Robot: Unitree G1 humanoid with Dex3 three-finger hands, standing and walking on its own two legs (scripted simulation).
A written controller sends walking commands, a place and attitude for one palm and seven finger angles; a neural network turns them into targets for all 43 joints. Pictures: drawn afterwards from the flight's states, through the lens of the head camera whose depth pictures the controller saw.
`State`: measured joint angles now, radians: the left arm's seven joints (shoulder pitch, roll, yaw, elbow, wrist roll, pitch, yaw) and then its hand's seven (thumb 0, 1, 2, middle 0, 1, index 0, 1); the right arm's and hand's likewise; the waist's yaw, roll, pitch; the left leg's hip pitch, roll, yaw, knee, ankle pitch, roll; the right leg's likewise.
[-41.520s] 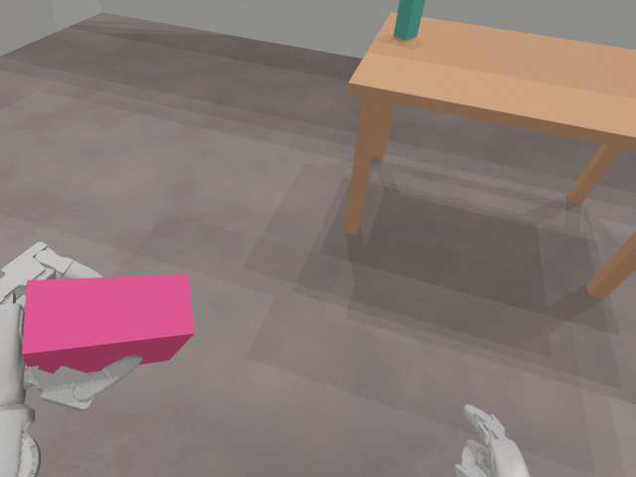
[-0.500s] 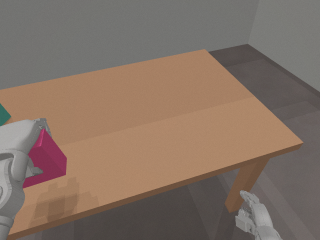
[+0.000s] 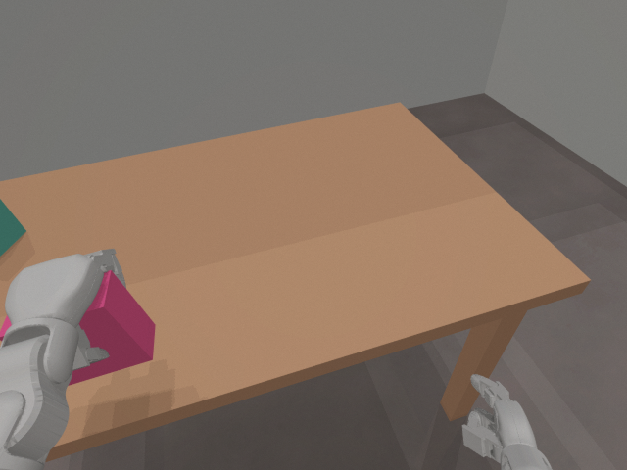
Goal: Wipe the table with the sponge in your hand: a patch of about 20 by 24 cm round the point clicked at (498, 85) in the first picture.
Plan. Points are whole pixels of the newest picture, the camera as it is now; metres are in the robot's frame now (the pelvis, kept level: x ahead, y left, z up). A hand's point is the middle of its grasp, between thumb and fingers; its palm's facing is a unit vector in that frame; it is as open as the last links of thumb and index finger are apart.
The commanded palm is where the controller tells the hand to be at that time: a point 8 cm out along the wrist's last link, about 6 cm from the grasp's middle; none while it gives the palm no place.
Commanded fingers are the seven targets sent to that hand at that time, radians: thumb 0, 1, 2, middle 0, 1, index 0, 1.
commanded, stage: bring the sponge back beside the body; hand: left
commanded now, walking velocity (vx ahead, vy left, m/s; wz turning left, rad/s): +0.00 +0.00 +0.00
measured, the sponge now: (96, 338) +0.22 +0.33 +0.06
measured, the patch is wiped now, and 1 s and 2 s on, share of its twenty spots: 1.00 1.00 1.00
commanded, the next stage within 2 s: step back with the hand held close in 1.10 s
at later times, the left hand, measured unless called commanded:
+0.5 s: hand (102, 343) +0.20 +0.29 +0.10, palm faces +0.06 -0.11 -0.99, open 10.0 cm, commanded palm +0.17 +0.28 +0.18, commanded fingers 0.00 0.10 1.30 -1.20 -1.60 -1.20 -1.60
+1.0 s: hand (108, 357) +0.18 +0.27 +0.10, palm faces +0.09 -0.13 -0.99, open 10.0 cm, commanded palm +0.15 +0.26 +0.18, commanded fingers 0.00 0.10 1.30 -1.20 -1.60 -1.20 -1.60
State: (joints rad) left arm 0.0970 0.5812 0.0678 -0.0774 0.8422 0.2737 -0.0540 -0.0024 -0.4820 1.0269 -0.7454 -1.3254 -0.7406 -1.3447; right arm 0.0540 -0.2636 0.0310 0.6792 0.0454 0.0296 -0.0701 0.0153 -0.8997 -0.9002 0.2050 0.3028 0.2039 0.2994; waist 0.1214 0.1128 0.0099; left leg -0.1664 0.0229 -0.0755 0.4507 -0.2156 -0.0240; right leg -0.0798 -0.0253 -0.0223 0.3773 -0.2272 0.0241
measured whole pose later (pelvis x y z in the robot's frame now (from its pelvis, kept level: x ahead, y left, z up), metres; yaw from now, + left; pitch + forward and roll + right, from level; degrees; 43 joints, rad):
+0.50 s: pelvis +0.00 -0.01 +0.00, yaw +0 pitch -5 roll -1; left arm 0.24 0.53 0.02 -0.24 0.85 0.34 -0.02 0.00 -0.48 1.03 -0.75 -1.32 -0.74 -1.34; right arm 0.03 -0.26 0.03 0.66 0.04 0.02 -0.07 0.02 -0.90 -0.90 0.20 0.30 0.20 0.30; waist 0.14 0.11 0.00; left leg -0.15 0.04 -0.08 0.47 -0.23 -0.04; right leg -0.07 -0.01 -0.02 0.41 -0.24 0.01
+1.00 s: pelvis -0.01 -0.01 +0.00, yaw -1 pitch -6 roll -1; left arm 0.26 0.49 -0.04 -0.29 0.87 0.44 0.00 0.00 -0.48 1.03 -0.75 -1.32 -0.74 -1.34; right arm 0.01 -0.25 0.05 0.67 0.04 0.02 -0.05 0.02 -0.90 -0.90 0.21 0.30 0.20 0.30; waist 0.15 0.12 0.00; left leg -0.14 0.05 -0.07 0.46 -0.22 -0.04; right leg -0.08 0.00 -0.01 0.43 -0.24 0.01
